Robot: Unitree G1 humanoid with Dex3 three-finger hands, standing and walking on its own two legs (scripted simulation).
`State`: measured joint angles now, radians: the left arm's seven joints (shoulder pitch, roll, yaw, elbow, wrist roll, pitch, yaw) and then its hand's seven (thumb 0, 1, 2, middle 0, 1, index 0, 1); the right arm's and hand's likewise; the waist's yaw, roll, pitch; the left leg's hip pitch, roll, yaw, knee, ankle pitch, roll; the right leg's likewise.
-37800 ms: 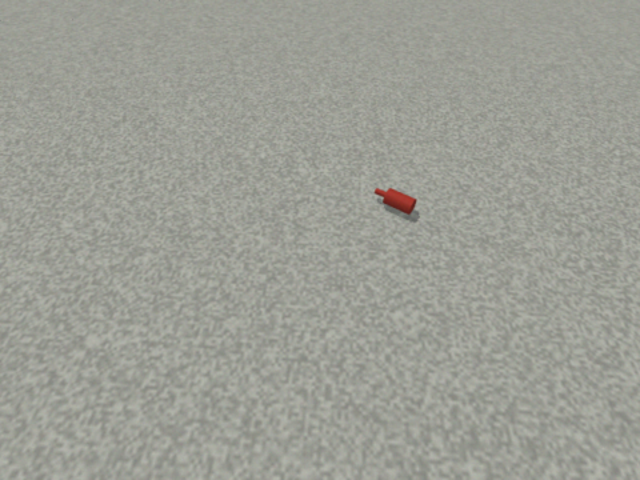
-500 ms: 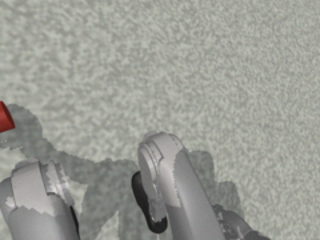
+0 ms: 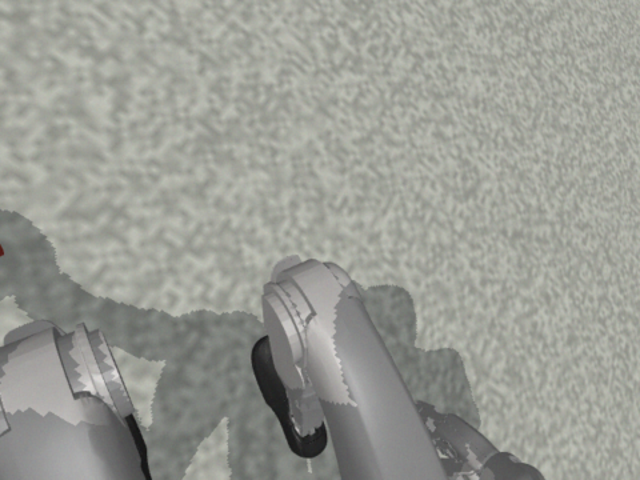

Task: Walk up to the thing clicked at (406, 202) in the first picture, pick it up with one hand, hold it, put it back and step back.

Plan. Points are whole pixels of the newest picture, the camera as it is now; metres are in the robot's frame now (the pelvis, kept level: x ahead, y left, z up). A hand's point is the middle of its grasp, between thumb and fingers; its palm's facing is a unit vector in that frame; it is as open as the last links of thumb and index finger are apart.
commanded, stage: open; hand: left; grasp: from above
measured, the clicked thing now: out of the picture +0.41 +0.36 -0.26
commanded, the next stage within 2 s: withdraw in 0.98 s
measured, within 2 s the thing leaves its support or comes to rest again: rests again in 0.38 s
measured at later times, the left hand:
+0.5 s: hand out of the picture +0.41 +0.33 -0.23, palm faces -0.37 -0.19 -0.91, open 11.3 cm
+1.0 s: hand out of the picture +0.40 +0.33 -0.23, palm faces -0.40 -0.21 -0.89, open 13.2 cm
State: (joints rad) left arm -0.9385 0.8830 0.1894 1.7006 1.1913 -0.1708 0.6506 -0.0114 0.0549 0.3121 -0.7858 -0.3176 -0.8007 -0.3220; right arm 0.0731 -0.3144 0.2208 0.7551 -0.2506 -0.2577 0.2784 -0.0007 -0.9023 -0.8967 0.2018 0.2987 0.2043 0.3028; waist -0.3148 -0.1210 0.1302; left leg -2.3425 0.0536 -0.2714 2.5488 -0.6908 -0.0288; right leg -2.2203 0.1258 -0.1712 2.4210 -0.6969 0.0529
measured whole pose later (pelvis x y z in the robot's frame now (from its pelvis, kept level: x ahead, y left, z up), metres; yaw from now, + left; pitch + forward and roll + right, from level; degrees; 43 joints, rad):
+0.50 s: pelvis +0.00 +0.00 +0.00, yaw -1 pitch +25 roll -13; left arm -0.96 0.91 0.16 1.74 1.22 -0.17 0.70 0.00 -0.07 0.61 -0.49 -0.59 -0.49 -0.59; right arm 0.08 -0.32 0.24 0.74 -0.26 -0.29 0.29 0.00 -0.89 -0.89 0.20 0.30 0.21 0.30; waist -0.33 -0.14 0.13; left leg -2.34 0.05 -0.29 2.56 -0.69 -0.02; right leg -2.21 0.13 -0.18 2.41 -0.69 0.06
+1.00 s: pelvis +0.00 +0.00 +0.00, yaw -1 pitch +25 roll -12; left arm -0.94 0.92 0.16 1.73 1.20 -0.21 0.66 0.00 -0.36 0.89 -0.21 -0.89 -0.21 -0.89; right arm 0.09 -0.33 0.26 0.75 -0.26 -0.28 0.29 0.00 -0.89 -0.89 0.20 0.30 0.21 0.30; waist -0.32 -0.14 0.14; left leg -2.33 0.05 -0.29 2.55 -0.68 -0.03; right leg -2.20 0.13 -0.18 2.41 -0.68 0.05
